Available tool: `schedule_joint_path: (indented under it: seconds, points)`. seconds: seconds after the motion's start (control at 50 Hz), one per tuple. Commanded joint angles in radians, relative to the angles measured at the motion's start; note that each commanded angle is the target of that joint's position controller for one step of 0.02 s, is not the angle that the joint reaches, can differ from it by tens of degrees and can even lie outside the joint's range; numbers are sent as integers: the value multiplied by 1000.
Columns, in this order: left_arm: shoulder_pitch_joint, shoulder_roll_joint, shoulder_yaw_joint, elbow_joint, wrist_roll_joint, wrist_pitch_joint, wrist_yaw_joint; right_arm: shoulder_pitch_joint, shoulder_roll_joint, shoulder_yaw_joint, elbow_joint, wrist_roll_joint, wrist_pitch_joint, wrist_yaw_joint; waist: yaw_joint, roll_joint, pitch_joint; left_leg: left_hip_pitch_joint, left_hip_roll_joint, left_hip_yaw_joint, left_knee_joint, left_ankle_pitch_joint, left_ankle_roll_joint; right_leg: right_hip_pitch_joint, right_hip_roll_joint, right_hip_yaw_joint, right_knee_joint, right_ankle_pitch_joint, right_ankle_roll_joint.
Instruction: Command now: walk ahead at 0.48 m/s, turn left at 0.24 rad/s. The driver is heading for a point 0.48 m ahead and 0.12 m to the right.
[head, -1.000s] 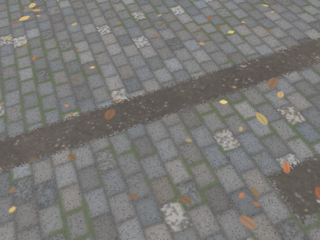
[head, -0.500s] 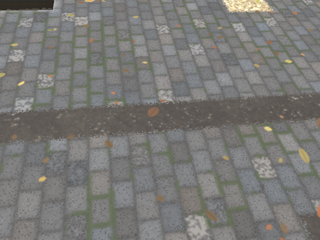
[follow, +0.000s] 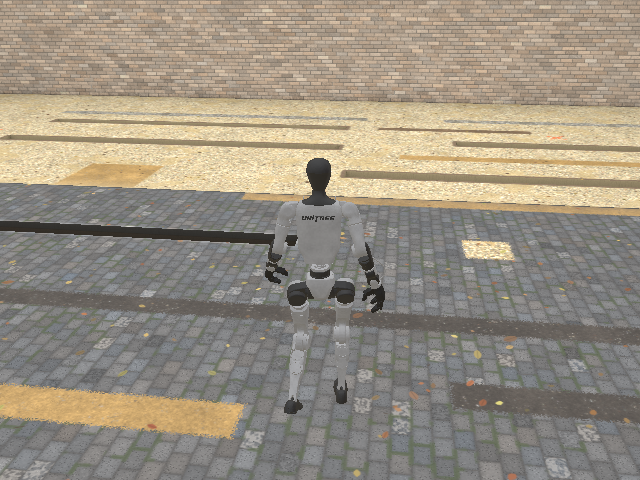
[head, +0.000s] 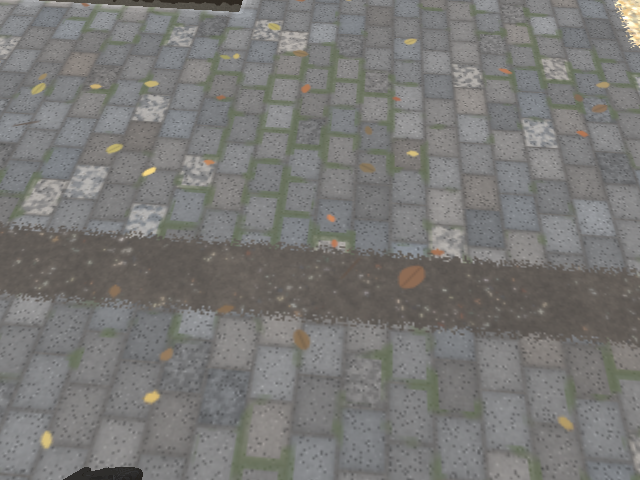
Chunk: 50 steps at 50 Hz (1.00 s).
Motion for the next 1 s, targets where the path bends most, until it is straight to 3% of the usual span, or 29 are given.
schedule_joint_path:
  seconds: [0.02, 0.04, 0.1, 0.16, 0.2, 0.24, 0.3, 0.34, 0.36, 0.38, 0.4, 0.42, 0.44, 0.46, 0.48, 0.52, 0.58, 0.64, 0.68, 0.76, 0.78, 0.8, 0.82, 0.84, 0.86, 0.88, 0.92, 0.96, 1.0]
  points:
    - [126, 90, 24, 4, 13, 6, 9, -104, -127, -31, -115, -17, -36, 7, 77, -76, -35, -405, 126, 15, 85, 102, 1, 336, -307, 396, -284, -42, -195]
    - [117, 86, 20, 10, 20, 5, 10, -88, -105, -28, -113, -15, -34, 13, 53, -102, -31, -364, 143, 24, 55, 118, 2, 286, -288, 357, -309, -2, -196]
    - [130, 109, 23, 37, -1, -5, 12, -111, -52, -10, -126, -21, -27, 20, 36, -112, -2, -367, 170, 65, -80, 144, -16, 215, -283, 270, -375, 78, -223]
    - [151, 149, 30, 50, -12, 1, 17, -229, -38, 7, -164, -36, -41, 27, 65, -90, 23, -351, 171, 101, -296, 313, -31, 187, -249, 183, -398, 144, -212]
    - [189, 165, 32, 64, -22, 11, 20, -315, -31, 14, -187, -32, -53, 36, 92, -81, 34, -283, 134, 126, -444, 423, -41, 165, -218, 144, -385, 172, -187]
    - [246, 185, 35, 82, -30, 21, 23, -372, -45, 11, -206, -23, -59, 45, 111, -82, 30, -241, 107, 127, -522, 484, -49, 192, -234, 162, -361, 170, -174]
    - [281, 201, 38, 96, -33, 38, 29, -395, -88, -4, -222, -18, -68, 52, 94, -94, 18, -189, 88, 108, -606, 444, -31, 272, -273, 216, -289, 154, -140]
    - [277, 202, 35, 98, -26, 50, 32, -294, -127, -27, -198, -18, -72, 47, 22, -100, -37, -12, 65, 131, -657, 389, 1, 270, -249, 204, -153, 268, -103]
    - [283, 169, 22, 94, -14, 50, 31, -164, -173, -50, -169, -25, -73, 38, -42, -87, -126, 190, 97, 115, -652, 385, 34, 205, -192, 167, 28, 286, -70]
    - [285, 88, -8, 56, 17, 48, 31, 11, -255, -71, -156, -44, -67, 26, -103, 55, -303, 469, 313, -99, -620, 375, 98, 27, -108, 106, 362, 16, -25]
    - [420, 18, -27, 42, -19, 34, 31, 32, -292, -76, -135, -52, -55, 35, -31, 347, -427, 655, 490, -522, -766, 131, 224, -254, -14, 94, 643, -431, 10]
    - [370, 134, 1, 61, -43, 35, 34, -2, -183, -51, -145, -44, -54, 39, -55, 202, -318, 572, 450, -510, -818, 26, 197, -344, -66, 161, 755, -398, 11]
    - [286, 169, 15, 40, -48, 37, 34, -58, -139, -36, -146, -36, -56, 38, -51, 140, -192, 463, 419, -344, -824, 76, 166, -384, -102, 143, 767, -304, 6]
    - [250, 154, 14, 36, -38, 42, 38, -120, -116, -27, -146, -39, -59, 40, -22, 77, -134, 351, 377, -238, -846, 193, 153, -348, -139, 127, 744, -229, 14]
    - [233, 142, 18, 31, -26, 49, 37, -162, -90, -22, -140, -42, -61, 42, 3, 77, -84, 269, 344, -151, -877, 272, 151, -323, -163, 126, 699, -181, 19]
    - [242, 103, 16, 27, -30, 72, 30, -200, -78, -25, -127, -49, -75, 40, 39, 90, -53, 174, 317, -40, -937, 359, 152, -251, -188, 118, 666, -129, 27]
    - [188, 67, 9, -7, -15, 92, 32, -209, -103, -36, -97, -46, -88, 34, 60, 39, 3, 125, 322, 74, -963, 636, 175, -264, -176, 116, 553, -85, 48]
    - [133, 33, -10, -30, 3, 84, 17, -223, -134, -44, -77, -40, -75, 22, 58, 33, -1, 93, 271, 216, -943, 799, 161, -165, -148, 63, 299, 74, 51]
    - [74, 37, -14, -45, 5, 77, 1, -195, -150, -46, -56, -32, -64, 16, 33, 36, -21, 110, 265, 242, -925, 829, 151, -97, -119, 31, 182, 171, 45]
    - [60, 97, 4, -63, 14, 75, -10, -187, -184, -56, -16, -2, -46, 12, 66, 54, -53, 193, 297, 226, -798, 820, 109, -12, -89, 31, 53, 146, -10]
    - [112, 116, 15, -44, 20, 75, -6, -195, -182, -55, -9, 2, -41, 10, 100, 41, -82, 190, 273, 238, -716, 836, 85, 80, -63, 10, -8, 191, -30]
    - [170, 167, 35, -25, 24, 75, 5, -154, -156, -46, 3, -8, -40, 10, 116, -5, -124, 160, 217, 266, -583, 791, 44, 207, -56, 14, -50, 342, -54]
    - [231, 257, 53, -29, 37, 80, 21, -95, -111, -26, -12, -48, -44, 11, 108, -156, -235, 3, 140, 302, -349, 457, -20, 442, -233, 196, 24, 846, -120]
    - [202, 227, 28, -38, 49, 89, 29, 31, -32, 9, 6, -55, -36, 24, 50, -299, -377, -187, 51, 209, -66, -245, -84, 623, -450, 464, 18, 976, -319]
    - [189, 160, 11, -40, 24, 94, 19, 1, -101, -8, 31, -29, -20, 28, 84, -186, -415, -180, 76, 85, -7, -277, -89, 542, -426, 476, -41, 758, -327]
    - [133, 139, 5, -36, 11, 93, 12, -83, -130, -17, 9, -6, -4, 26, 82, -147, -286, -245, 97, 98, 6, -242, -88, 453, -378, 397, -85, 594, -288]
    - [37, 113, -4, -32, 11, 91, 10, -140, -124, -22, 9, -25, 28, -2, 52, -103, -162, -241, 134, 96, -75, -141, -94, 264, -322, 326, -155, 336, -225]
    - [-19, 121, 2, -26, 31, 95, 16, -115, -109, -22, 22, -30, 50, -17, 15, -151, -135, -116, 128, 109, -168, -55, -104, 114, -279, 269, -212, 217, -205]
    - [-39, 109, 0, -14, 35, 94, 24, -105, -82, -16, 38, -33, 54, -26, 10, -151, -145, -40, 121, 121, -279, -9, -103, 74, -258, 223, -224, 174, -202]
